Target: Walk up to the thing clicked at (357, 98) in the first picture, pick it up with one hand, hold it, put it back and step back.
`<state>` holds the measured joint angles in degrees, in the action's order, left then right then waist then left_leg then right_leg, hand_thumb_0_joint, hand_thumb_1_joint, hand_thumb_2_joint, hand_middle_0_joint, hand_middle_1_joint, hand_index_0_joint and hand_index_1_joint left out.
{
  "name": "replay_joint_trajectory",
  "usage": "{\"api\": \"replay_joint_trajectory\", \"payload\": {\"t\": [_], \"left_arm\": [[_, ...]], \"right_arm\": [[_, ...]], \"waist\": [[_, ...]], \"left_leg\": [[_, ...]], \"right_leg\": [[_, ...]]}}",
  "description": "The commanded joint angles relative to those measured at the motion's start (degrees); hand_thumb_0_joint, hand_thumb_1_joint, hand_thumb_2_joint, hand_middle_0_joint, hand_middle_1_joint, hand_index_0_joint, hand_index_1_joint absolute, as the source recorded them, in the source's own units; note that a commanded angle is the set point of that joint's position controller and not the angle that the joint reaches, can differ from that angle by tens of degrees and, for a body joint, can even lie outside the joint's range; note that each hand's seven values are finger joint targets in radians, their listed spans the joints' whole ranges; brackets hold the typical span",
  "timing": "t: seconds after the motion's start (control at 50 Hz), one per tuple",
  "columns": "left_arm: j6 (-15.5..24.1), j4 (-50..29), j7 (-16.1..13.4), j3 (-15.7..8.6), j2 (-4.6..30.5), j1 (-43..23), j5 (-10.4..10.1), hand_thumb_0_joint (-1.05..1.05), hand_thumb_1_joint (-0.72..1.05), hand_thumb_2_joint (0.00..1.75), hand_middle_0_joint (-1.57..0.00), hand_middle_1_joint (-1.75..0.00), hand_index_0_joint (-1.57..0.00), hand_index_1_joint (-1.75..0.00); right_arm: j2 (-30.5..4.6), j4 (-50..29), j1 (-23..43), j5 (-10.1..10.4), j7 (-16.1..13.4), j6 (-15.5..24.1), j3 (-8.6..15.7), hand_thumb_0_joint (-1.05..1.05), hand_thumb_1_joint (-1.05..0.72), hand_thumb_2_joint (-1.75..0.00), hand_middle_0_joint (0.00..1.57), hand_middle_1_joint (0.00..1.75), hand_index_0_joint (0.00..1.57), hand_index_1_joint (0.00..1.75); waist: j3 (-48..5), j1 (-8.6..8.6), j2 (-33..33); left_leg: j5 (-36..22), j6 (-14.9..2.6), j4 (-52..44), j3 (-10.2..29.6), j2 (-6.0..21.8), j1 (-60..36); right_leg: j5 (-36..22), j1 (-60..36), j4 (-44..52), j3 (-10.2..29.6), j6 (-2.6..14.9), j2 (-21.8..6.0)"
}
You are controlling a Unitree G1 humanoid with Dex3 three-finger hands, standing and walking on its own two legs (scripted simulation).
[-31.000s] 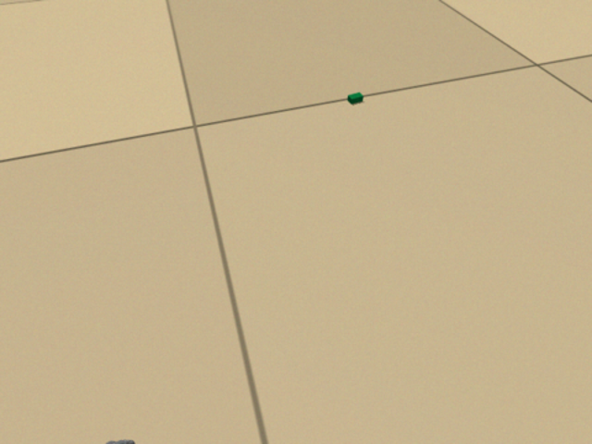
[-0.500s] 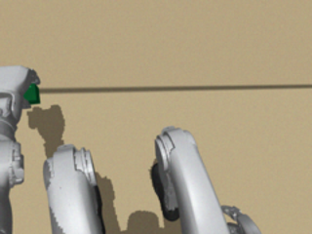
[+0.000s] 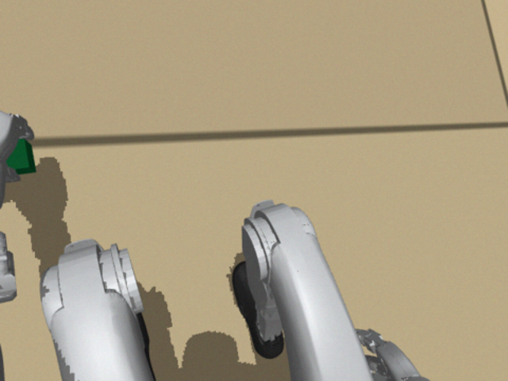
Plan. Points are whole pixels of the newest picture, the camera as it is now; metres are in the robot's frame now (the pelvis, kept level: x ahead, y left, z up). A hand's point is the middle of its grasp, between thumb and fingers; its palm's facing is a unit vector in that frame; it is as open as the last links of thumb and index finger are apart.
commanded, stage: rest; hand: left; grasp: from above
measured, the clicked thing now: (0, 159) +0.47 +0.31 -0.24
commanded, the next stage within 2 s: open in 1.26 s
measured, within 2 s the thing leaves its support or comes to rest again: rests again in 0.92 s
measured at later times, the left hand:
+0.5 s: hand (14, 161) +0.46 +0.29 -0.23, palm faces -0.44 -0.09 -0.89, open 7.6 cm
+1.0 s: hand (17, 164) +0.46 +0.29 -0.25, palm faces -0.45 -0.11 -0.89, open 7.6 cm
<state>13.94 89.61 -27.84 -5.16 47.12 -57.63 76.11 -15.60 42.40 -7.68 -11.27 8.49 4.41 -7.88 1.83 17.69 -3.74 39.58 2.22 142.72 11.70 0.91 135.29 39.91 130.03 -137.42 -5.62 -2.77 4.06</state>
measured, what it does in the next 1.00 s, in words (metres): stands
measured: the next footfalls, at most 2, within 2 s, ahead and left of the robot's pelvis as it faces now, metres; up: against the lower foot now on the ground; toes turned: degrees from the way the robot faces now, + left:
none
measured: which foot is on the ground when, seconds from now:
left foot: down 0.00-1.00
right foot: down 0.00-1.00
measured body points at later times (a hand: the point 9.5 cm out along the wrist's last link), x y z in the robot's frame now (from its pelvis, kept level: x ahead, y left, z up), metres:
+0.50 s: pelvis +0.00 +0.00 -0.01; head +0.26 +0.11 +0.34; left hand +0.48 +0.29 -0.18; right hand +0.04 -0.26 -0.08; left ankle +0.07 +0.14 -0.27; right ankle +0.10 -0.12 -0.27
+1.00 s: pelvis +0.00 +0.01 -0.01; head +0.27 +0.12 +0.33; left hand +0.48 +0.29 -0.20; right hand +0.04 -0.25 -0.07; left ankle +0.07 +0.14 -0.27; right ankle +0.10 -0.12 -0.27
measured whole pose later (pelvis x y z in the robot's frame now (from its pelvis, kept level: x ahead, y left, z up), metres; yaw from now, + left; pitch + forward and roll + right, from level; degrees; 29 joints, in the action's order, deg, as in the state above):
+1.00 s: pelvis +0.00 +0.01 -0.01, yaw -4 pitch +27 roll -13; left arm 14.1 98.8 -34.6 -5.6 55.6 -59.7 75.1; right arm -18.3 39.4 -5.2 -15.4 12.7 11.6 -16.0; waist 8.3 21.9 -7.9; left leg 40.9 1.6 146.7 15.8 1.4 134.3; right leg 39.2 127.7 -137.7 -8.7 -4.0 5.7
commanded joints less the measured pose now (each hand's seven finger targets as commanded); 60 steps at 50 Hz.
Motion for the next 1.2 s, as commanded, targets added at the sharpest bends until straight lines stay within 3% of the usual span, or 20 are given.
{"api": "replay_joint_trajectory", "payload": {"t": [0.0,0.14,0.24,0.3,0.38,0.4,0.44,0.48,0.5,0.52,0.64,0.74,0.78,0.88,0.96,1.0,1.02,1.08,1.16,1.18], "left_arm": [[-0.5,-6.9,-2.9,-1.0,13.6,-19.0,-1.4,0.0,0.81,0.29,-1.15,-0.24,-1.17,-0.21],[-0.3,-3.3,-4.0,-1.3,15.2,-17.2,-1.6,0.0,0.84,0.28,-1.17,-0.25,-1.2,-0.22],[0.0,-4.0,-5.6,-3.9,18.1,-17.2,-0.7,0.0,0.86,0.31,-1.2,-0.24,-1.22,-0.21],[0.2,-3.4,-6.0,-1.8,16.8,-18.7,-0.5,0.0,0.85,0.31,-1.18,-0.25,-1.21,-0.22],[-0.3,-1.2,-6.5,-1.4,17.3,-16.5,-1.1,0.0,0.88,0.28,-1.2,-0.23,-1.22,-0.2],[-0.2,-2.9,-7.0,-2.7,19.4,-17.4,-1.1,0.0,0.89,0.28,-1.21,-0.23,-1.23,-0.2],[-0.6,-1.5,-7.0,-0.7,17.3,-16.7,-1.2,0.0,0.9,0.3,-1.21,-0.25,-1.24,-0.22],[-0.8,-1.2,-7.2,-1.0,18.6,-18.3,-0.8,0.0,0.94,0.27,-1.24,-0.23,-1.27,-0.2],[-1.0,0.2,-7.3,-0.1,17.1,-16.8,-1.6,0.0,0.91,0.28,-1.23,-0.22,-1.25,-0.19],[-0.9,-2.0,-7.7,-1.6,19.0,-18.1,-1.6,0.0,0.91,0.28,-1.24,-0.21,-1.26,-0.19],[-1.1,1.3,-8.4,-2.7,20.4,-17.1,-1.2,0.0,0.93,0.25,-1.24,-0.19,-1.27,-0.17],[-0.7,1.5,-8.3,0.4,17.8,-18.0,-2.1,0.0,0.88,0.26,-1.21,-0.21,-1.23,-0.18],[-0.4,2.1,-8.6,-1.3,20.8,-17.2,-2.0,0.0,0.9,0.25,-1.23,-0.2,-1.25,-0.17],[-0.2,2.3,-8.8,-0.1,19.7,-17.6,-2.0,0.0,0.91,0.24,-1.25,-0.16,-1.26,-0.15],[0.4,2.6,-9.8,-1.6,21.8,-17.3,-1.9,0.0,0.9,0.25,-1.24,-0.17,-1.25,-0.16],[0.3,3.7,-9.8,-0.9,21.1,-16.7,-1.3,0.0,0.92,0.24,-1.25,-0.17,-1.27,-0.15],[0.5,3.1,-9.7,1.3,18.6,-17.9,-1.6,0.0,0.9,0.23,-1.24,-0.17,-1.26,-0.15],[0.4,1.5,-10.3,0.4,21.0,-18.2,-2.0,0.0,0.87,0.23,-1.22,-0.16,-1.23,-0.14],[-0.3,3.9,-11.2,-0.8,22.8,-17.4,-1.7,0.0,0.91,0.22,-1.25,-0.15,-1.26,-0.13],[-0.1,3.5,-11.1,0.5,21.3,-18.3,-2.2,0.0,0.89,0.25,-1.24,-0.15,-1.25,-0.14]], "right_arm": [[-16.1,0.3,-12.4,-0.1,-0.4,1.0,4.1,0.0,-0.89,-0.89,0.2,0.3,0.2,0.3],[-17.2,-0.4,-11.4,-0.6,-0.2,1.9,2.5,0.0,-0.9,-0.89,0.2,0.3,0.2,0.3],[-18.2,-0.8,-11.6,-1.5,0.3,2.3,2.0,0.0,-0.9,-0.9,0.2,0.3,0.2,0.3],[-17.9,-1.5,-10.5,-2.0,0.8,3.1,1.1,0.0,-0.9,-0.9,0.2,0.3,0.2,0.3],[-18.5,-1.1,-10.0,-2.2,1.0,3.7,0.5,0.0,-0.9,-0.9,0.2,0.3,0.2,0.3],[-19.2,-1.7,-9.8,-2.4,1.0,3.8,0.6,0.0,-0.9,-0.9,0.2,0.3,0.2,0.3],[-18.5,-1.4,-9.4,-2.6,1.4,4.1,0.1,0.0,-0.9,-0.9,0.2,0.3,0.2,0.3],[-19.5,-2.0,-9.4,-2.7,1.8,4.7,0.0,0.0,-0.9,-0.9,0.2,0.3,0.2,0.3],[-19.3,-1.5,-9.0,-2.4,1.8,4.7,-0.3,0.0,-0.9,-0.9,0.2,0.3,0.2,0.3],[-19.8,-2.0,-9.1,-2.8,1.8,4.9,-0.1,0.0,-0.9,-0.9,0.2,0.3,0.2,0.3],[-20.7,-2.0,-9.4,-3.2,2.5,5.8,-0.8,0.0,-0.9,-0.9,0.2,0.3,0.2,0.3],[-20.3,-2.6,-7.5,-3.3,3.1,6.6,-1.8,0.0,-0.9,-0.9,0.2,0.3,0.2,0.3],[-20.8,-2.1,-8.2,-3.2,3.0,6.5,-1.7,0.0,-0.9,-0.9,0.2,0.3,0.2,0.3],[-20.9,-2.6,-7.8,-3.4,3.6,7.2,-2.4,0.0,-0.9,-0.9,0.2,0.3,0.2,0.3],[-21.4,-2.2,-8.4,-3.7,3.7,7.4,-2.9,0.0,-0.9,-0.9,0.2,0.3,0.2,0.3],[-21.2,-2.7,-8.0,-3.9,3.9,7.5,-3.0,0.0,-0.9,-0.9,0.2,0.3,0.2,0.3],[-21.0,-3.0,-7.0,-3.9,4.0,7.7,-3.2,0.0,-0.9,-0.9,0.2,0.3,0.2,0.3],[-21.8,-3.2,-6.7,-3.7,4.0,8.0,-3.4,0.0,-0.9,-0.9,0.2,0.3,0.2,0.3],[-22.0,-2.6,-7.0,-3.8,4.5,8.5,-3.8,0.0,-0.9,-0.9,0.2,0.3,0.2,0.3],[-22.1,-3.1,-6.1,-3.6,4.4,8.7,-3.8,0.0,-0.9,-0.9,0.2,0.3,0.2,0.3]], "waist": [[-37.3,1.56,22.5],[-37.1,1.61,23.0],[-37.3,2.61,23.6],[-35.3,3.41,24.8],[-34.5,2.88,24.9],[-35.2,3.35,25.7],[-35.5,3.26,26.2],[-33.3,4.62,25.5],[-32.4,3.78,25.4],[-33.7,4.35,25.6],[-30.4,5.33,25.5],[-31.2,5.48,26.7],[-31.1,5.23,26.8],[-30.0,6.0,25.6],[-29.9,6.22,25.5],[-29.0,6.47,25.8],[-28.9,6.67,26.5],[-31.5,6.29,27.0],[-29.0,6.54,26.5],[-28.4,6.72,26.0]], "left_leg": [[-10.6,-3.45,-12.8,-7.2,0.4,-28.3],[-10.8,-3.13,-12.5,-6.3,0.5,-28.8],[-14.5,-3.08,-11.1,-6.1,0.8,-29.4],[-13.0,-3.03,-10.6,-6.0,1.0,-28.6],[-10.7,-3.05,-11.1,-5.6,1.1,-28.2],[-11.7,-2.92,-10.9,-5.4,1.2,-28.9],[-11.2,-2.92,-11.2,-5.0,1.5,-29.2],[-10.6,-2.93,-10.5,-5.0,1.2,-28.5],[-10.0,-2.82,-11.2,-4.8,1.3,-28.2],[-11.2,-2.87,-10.9,-4.8,1.4,-29.4],[-11.5,-2.68,-10.4,-4.3,1.5,-28.1],[-10.9,-2.47,-11.3,-3.6,1.8,-29.7],[-10.4,-2.54,-11.4,-3.4,1.9,-28.6],[-10.6,-2.79,-10.1,-3.6,2.0,-28.3],[-11.4,-2.61,-10.7,-3.1,2.1,-28.2],[-10.6,-2.47,-11.0,-3.0,2.1,-28.4],[-10.5,-2.21,-11.4,-2.8,2.1,-29.3],[-12.6,-2.25,-11.1,-2.6,2.4,-30.9],[-11.3,-2.35,-10.4,-2.6,2.4,-28.8],[-11.0,-2.31,-10.6,-2.5,2.5,-28.4]], "right_leg": [[-15.2,-19.2,13.7,-6.3,4.1,1.1],[-15.0,-19.8,13.2,-7.4,4.26,1.5],[-19.0,-22.0,12.5,-7.7,4.01,1.6],[-17.8,-21.4,12.7,-7.4,4.22,1.9],[-15.5,-21.1,13.1,-8.0,4.11,2.1],[-16.5,-21.4,12.8,-8.5,4.1,2.1],[-16.4,-21.9,12.3,-8.2,4.09,2.5],[-15.9,-20.4,11.9,-9.0,4.19,2.2],[-14.8,-19.6,12.3,-9.1,4.35,2.3],[-16.3,-20.6,12.3,-9.2,4.09,2.4],[-16.4,-20.2,11.8,-9.7,4.18,2.3],[-16.2,-20.4,11.8,-10.1,4.11,2.7],[-15.8,-21.3,11.9,-9.9,4.12,2.8],[-16.5,-21.7,12.0,-9.8,3.8,2.8],[-16.9,-22.3,12.3,-10.4,3.71,2.9],[-16.2,-21.7,11.8,-10.5,3.88,3.0],[-15.9,-20.8,11.7,-11.0,3.9,2.9],[-18.1,-23.1,12.0,-10.8,3.74,3.2],[-17.2,-22.3,11.7,-10.7,3.69,3.2],[-16.7,-21.6,11.8,-10.8,3.7,3.2]]}}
